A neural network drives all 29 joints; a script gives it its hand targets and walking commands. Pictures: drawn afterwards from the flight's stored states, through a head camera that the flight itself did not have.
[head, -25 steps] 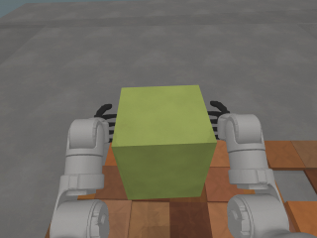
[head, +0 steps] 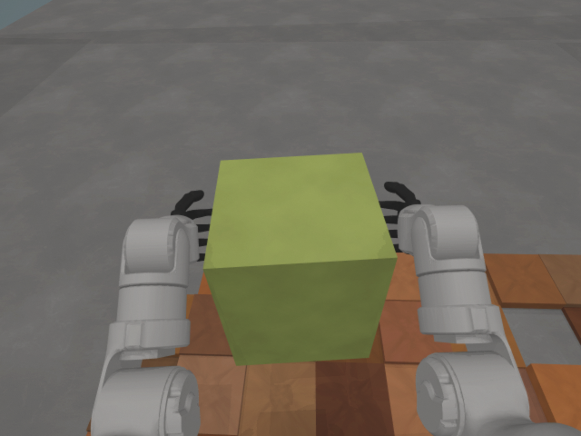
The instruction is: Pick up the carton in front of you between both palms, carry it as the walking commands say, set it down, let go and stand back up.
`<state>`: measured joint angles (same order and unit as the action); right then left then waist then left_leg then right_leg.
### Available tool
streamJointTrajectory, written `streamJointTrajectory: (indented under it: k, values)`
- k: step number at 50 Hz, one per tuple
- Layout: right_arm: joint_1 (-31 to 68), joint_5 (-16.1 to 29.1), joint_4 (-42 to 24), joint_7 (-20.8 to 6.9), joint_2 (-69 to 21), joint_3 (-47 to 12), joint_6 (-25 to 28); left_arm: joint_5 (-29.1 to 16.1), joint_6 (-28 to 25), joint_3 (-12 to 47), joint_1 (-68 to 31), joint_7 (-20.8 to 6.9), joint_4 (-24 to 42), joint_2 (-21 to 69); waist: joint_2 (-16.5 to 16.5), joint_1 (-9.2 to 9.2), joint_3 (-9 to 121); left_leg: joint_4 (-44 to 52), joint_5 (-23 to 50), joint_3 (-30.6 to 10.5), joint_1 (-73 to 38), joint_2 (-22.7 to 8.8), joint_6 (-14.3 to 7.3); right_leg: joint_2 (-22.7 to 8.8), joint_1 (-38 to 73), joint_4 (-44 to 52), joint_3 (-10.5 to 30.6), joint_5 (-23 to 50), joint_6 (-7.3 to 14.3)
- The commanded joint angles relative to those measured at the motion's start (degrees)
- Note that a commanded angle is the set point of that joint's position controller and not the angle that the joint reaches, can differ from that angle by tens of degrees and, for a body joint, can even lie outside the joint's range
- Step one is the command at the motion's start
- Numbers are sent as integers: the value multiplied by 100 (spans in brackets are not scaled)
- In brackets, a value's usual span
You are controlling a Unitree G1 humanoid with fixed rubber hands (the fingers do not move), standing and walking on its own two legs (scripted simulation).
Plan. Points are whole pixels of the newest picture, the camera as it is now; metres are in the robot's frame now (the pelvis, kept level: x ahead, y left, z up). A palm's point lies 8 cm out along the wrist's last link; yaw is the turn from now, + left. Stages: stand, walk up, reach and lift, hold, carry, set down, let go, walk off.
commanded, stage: carry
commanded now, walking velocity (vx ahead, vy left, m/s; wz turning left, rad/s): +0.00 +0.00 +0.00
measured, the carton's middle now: (297, 262) +0.37 +0.00 +0.04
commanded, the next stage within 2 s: none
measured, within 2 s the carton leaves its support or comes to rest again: neither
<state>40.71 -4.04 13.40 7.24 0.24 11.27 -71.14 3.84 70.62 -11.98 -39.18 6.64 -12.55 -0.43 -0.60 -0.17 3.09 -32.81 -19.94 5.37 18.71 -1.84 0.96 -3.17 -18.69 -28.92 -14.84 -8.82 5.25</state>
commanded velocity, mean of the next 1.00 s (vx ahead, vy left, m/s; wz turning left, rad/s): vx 0.13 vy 0.00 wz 0.00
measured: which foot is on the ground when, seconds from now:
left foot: down 0.00-1.00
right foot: down 0.00-1.00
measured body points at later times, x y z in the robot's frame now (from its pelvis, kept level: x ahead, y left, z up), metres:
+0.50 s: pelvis -0.02 +0.01 +0.00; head -0.04 +0.01 +0.45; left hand +0.34 +0.17 +0.13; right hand +0.34 -0.13 +0.13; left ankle +0.02 +0.13 -0.73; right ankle +0.04 -0.06 -0.74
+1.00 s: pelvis +0.00 +0.02 +0.00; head -0.03 +0.02 +0.45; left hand +0.35 +0.17 +0.12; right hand +0.35 -0.14 +0.13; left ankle +0.01 +0.13 -0.73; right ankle +0.04 -0.06 -0.73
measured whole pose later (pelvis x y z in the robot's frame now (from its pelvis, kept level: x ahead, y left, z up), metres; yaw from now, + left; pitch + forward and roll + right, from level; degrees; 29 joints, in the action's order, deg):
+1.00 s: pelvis +0.00 +0.02 +0.00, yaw +1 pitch +2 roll +1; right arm 39.2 -3.6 15.6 7.0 0.2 10.5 -70.8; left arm 4.4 71.6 -11.4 -37.7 6.6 -13.4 -0.3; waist -1.0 2.0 6.6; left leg -30.4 -21.3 7.5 17.8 -1.8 -2.1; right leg -4.4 -19.2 -30.1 -14.9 -18.8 2.1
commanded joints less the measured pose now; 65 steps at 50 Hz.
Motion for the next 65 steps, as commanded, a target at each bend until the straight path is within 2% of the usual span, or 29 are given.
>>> streamJointTrajectory:
  k: [1,15,26,38,39,41,42,43,44,45,47,48,49,50,51,52,54,56,58,59,60,61,62,63,64,65]
  values:
    - [4094,2467,-631,-1330,-6577,-3097,216,-2573,-164,3192,-4375,-1366,696,6499,10,-48,2457,246,1239,-494,-534,-536,-310,-844,1131,418,938,689,-254]
    - [4089,2369,-489,-1345,-6460,-2960,251,-2576,-217,3115,-4410,-1390,483,6593,88,-40,2267,477,1004,-598,-476,-614,-358,-768,908,563,1007,-239,-362]
    - [4128,2413,-476,-1353,-6496,-2967,247,-2525,-207,3037,-4376,-1369,472,6544,33,-38,2199,476,870,-537,-436,-542,-340,-804,804,743,1091,-613,-377]
    - [4176,2485,-568,-1338,-6569,-3045,232,-2516,-175,3030,-4375,-1358,573,6495,-48,-40,2262,391,909,-436,-464,-476,-303,-861,770,848,1135,-702,-339]
    - [4166,2488,-575,-1336,-6586,-3043,233,-2522,-173,3037,-4377,-1358,584,6493,-90,-31,2316,382,715,-384,-458,-434,-311,-859,770,916,1159,-1041,-327]
    - [4207,2509,-637,-1326,-6596,-3052,233,-2522,-168,3068,-4384,-1352,625,6476,-374,29,2233,191,-148,-57,-240,-234,-263,-1040,861,1382,1381,-2345,-281]
    - [4207,2521,-650,-1329,-6597,-3065,225,-2510,-166,3081,-4391,-1346,637,6468,-562,47,2141,-29,-543,104,36,-82,-257,-1186,924,1611,1637,-3019,-178]
    - [4229,2532,-658,-1338,-6589,-3081,219,-2490,-164,3080,-4384,-1338,624,6453,-700,59,2037,-237,-613,218,277,-7,-266,-1385,976,1765,1862,-3416,-63]
    - [4242,2547,-653,-1351,-6584,-3097,215,-2470,-162,3078,-4375,-1329,617,6436,-723,72,2001,-374,-431,246,313,-18,-292,-1529,941,1806,1929,-3428,28]
    - [4227,2566,-632,-1368,-6584,-3096,212,-2448,-161,3074,-4348,-1316,615,6410,-636,99,2020,-223,-331,256,139,-17,-334,-1536,820,1784,1815,-3345,64]
    - [4206,2606,-554,-1413,-6595,-3068,215,-2377,-165,3075,-4317,-1286,626,6379,-344,182,2066,531,-294,248,-596,-41,-454,-1218,462,1487,1218,-3140,-106]
    - [4264,2609,-551,-1432,-6598,-3070,242,-2365,-169,3101,-4377,-1281,694,6407,107,197,2037,818,-670,-232,-738,-310,-558,-883,286,1105,816,-2943,-286]
    - [4291,2637,-568,-1450,-6621,-3093,256,-2383,-174,3147,-4545,-1267,774,6436,683,241,1989,1365,-1292,-1058,-887,-763,-707,-557,74,325,547,-2600,-450]
    - [4334,2682,-567,-1462,-6617,-3100,261,-2398,-176,3163,-4603,-1249,761,6467,1184,318,1812,1892,-1671,-1949,-1161,-1227,-910,-148,-366,-486,366,-1933,-557]
    - [4279,2685,-520,-1468,-6590,-3087,263,-2383,-173,3137,-4533,-1228,660,6435,1247,345,1577,1995,-1588,-2250,-1403,-1481,-1162,2,-853,-786,427,-1570,-560]
    - [4221,2688,-543,-1468,-6554,-3076,263,-2362,-175,3091,-4427,-1210,606,6389,1104,386,1628,2003,-1303,-2294,-1730,-1590,-1303,-8,-1211,-844,607,-1629,-559]
    - [4298,2736,-644,-1448,-6585,-3122,265,-2311,-155,3013,-4300,-1189,534,6371,804,420,1864,1856,-734,-2041,-2146,-1554,-1323,21,-1238,-606,788,-1488,-543]
    - [4331,2747,-738,-1418,-6604,-3148,270,-2291,-125,2951,-4167,-1200,445,6377,771,357,2027,1640,-609,-1533,-2057,-1338,-1150,142,-638,-9,685,-1226,-544]
    - [4243,2688,-716,-1395,-6607,-3127,272,-2280,-111,2888,-3935,-1237,300,6395,583,130,2181,855,-777,-657,-1185,-858,-831,301,1056,996,300,-683,-506]
    - [4089,2647,-607,-1389,-6599,-3100,279,-2273,-112,2848,-3853,-1267,220,6396,195,6,2369,36,-1091,-238,-298,-585,-685,62,2274,947,604,-757,-476]
    - [4129,2629,-578,-1411,-6663,-3117,268,-2222,-150,2784,-3716,-1280,109,6316,-1021,-99,2393,-1111,-1159,185,1079,-199,-359,-1040,3026,1304,2444,-1975,-33]
    - [4259,2587,-516,-1434,-6663,-3103,256,-2145,-179,2736,-3758,-1292,39,6264,-1653,-229,1801,-1795,-1219,194,2637,56,-244,-1837,3433,1463,3868,-1813,537]
    - [4344,2554,-475,-1434,-6691,-3137,267,-2147,-183,2767,-3911,-1309,169,6292,-1087,-284,1523,-2553,-1199,-109,3246,-40,-299,-2045,3403,1429,4116,-1128,822]
    - [4316,2543,-458,-1424,-6689,-3141,275,-2241,-192,2856,-4120,-1319,353,6359,-578,-299,1576,-2967,-1025,-235,3373,-125,-318,-2010,3321,1300,3974,-574,852]
    - [4347,2550,-502,-1416,-6725,-3110,301,-2355,-230,2927,-4470,-1331,658,6338,-250,-307,1692,-3147,-684,-319,3380,-245,-319,-1885,3172,1302,3754,-517,775]
    - [4326,2574,-538,-1387,-6804,-3167,293,-2498,-229,3111,-4739,-1326,899,6446,-289,-311,1710,-3170,-329,-358,3367,-335,-285,-1693,3022,1378,3457,-523,669]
